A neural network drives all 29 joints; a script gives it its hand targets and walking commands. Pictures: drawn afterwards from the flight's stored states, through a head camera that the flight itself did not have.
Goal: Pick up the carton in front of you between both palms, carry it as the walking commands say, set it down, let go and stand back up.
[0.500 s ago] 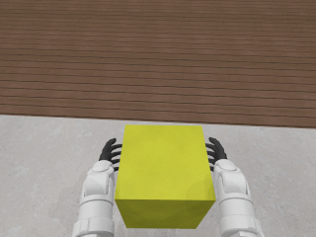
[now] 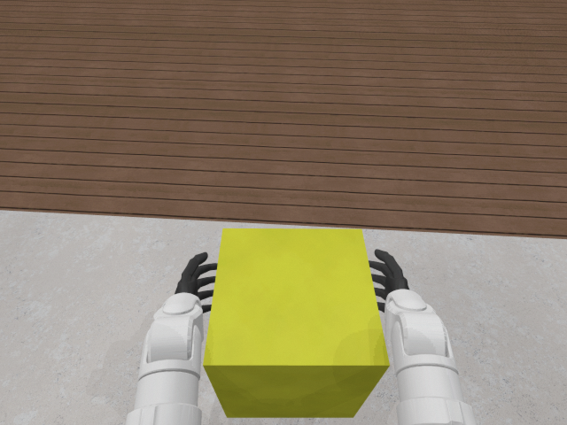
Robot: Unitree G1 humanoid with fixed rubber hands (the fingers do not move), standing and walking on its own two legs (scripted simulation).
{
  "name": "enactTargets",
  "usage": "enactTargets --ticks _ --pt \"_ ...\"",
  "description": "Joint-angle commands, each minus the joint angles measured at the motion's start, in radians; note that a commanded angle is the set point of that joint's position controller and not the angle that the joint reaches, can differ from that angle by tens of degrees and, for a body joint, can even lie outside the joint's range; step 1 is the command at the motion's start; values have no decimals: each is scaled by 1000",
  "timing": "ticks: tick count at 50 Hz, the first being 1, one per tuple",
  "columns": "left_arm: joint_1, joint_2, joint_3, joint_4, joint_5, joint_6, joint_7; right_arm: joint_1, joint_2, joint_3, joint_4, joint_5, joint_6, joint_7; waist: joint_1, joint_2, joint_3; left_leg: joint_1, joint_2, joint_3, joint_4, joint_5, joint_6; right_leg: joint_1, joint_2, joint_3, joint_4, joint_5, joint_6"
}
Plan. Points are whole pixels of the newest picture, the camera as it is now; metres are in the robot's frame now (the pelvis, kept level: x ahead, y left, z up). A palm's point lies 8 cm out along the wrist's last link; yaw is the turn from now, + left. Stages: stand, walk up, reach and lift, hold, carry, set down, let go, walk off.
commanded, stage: hold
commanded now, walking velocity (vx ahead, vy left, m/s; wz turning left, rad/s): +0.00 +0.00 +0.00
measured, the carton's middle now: (291, 327) +0.28 +0.00 -0.03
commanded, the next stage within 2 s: carry in 1.24 s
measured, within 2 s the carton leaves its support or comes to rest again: neither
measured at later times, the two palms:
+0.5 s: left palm (186, 303) +0.28 +0.15 +0.05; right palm (401, 303) +0.28 -0.15 +0.05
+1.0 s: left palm (188, 302) +0.28 +0.15 +0.05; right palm (401, 301) +0.28 -0.15 +0.05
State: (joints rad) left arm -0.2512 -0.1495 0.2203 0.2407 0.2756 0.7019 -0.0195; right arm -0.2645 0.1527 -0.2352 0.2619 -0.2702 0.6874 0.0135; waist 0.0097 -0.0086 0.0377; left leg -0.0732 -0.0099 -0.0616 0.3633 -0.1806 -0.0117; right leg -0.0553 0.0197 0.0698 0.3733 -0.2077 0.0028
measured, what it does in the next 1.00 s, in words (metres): stands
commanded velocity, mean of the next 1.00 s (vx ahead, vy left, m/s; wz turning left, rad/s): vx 0.00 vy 0.00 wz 0.00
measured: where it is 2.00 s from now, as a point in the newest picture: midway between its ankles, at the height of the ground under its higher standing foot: outside the picture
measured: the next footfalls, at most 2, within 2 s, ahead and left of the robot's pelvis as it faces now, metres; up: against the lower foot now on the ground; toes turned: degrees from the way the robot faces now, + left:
left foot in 1.72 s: +0.18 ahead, +0.10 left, +0.00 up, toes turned +8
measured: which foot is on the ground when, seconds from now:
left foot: down 0.00-1.00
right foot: down 0.00-1.00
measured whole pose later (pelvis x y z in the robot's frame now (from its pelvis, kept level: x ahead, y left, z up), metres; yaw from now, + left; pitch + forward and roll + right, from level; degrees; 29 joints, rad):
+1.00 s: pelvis +0.00 +0.00 +0.00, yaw +0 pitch -8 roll +0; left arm -0.23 -0.14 0.19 0.18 0.26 0.77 -0.02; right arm -0.24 0.15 -0.21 0.19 -0.27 0.76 0.02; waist 0.00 -0.01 0.04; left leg -0.04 -0.01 -0.06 0.34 -0.17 -0.01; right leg -0.02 0.02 0.07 0.35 -0.20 0.00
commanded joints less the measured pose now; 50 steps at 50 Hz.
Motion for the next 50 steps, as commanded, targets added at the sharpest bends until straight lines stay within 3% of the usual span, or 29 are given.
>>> enactTargets --ticks 1,4,9,21,37,50 --pt "-455 -923 -612 -144 -283 -9 -215 -413 930 595 -118 267 6 211 -16 3 -311 141 -88 -8 -32 248 3 52 71 17 -60 274 14" --pt "-402 -883 -584 -140 -269 26 -202 -372 877 574 -122 255 42 204 -20 9 -248 128 -83 -13 -52 225 0 47 71 13 -77 243 7" --pt "-444 -869 -535 -92 -240 35 -201 -427 855 521 -78 228 51 216 -16 6 -132 71 -78 -5 -68 62 8 -9 66 -5 -88 70 2" --pt "-540 -919 -534 -45 -242 25 -209 -533 881 529 -46 232 32 232 -12 10 -201 90 -73 -2 -45 14 9 -35 68 -5 -67 11 -6" --pt "-469 -903 -543 -85 -249 32 -200 -463 875 545 -90 239 40 222 -8 5 -222 121 -78 -5 -48 154 2 13 71 0 -69 152 4" --pt "-428 -879 -566 -138 -261 32 -200 -408 873 561 -129 249 46 210 -9 1 -222 119 -84 -4 -47 185 4 26 68 9 -73 199 9"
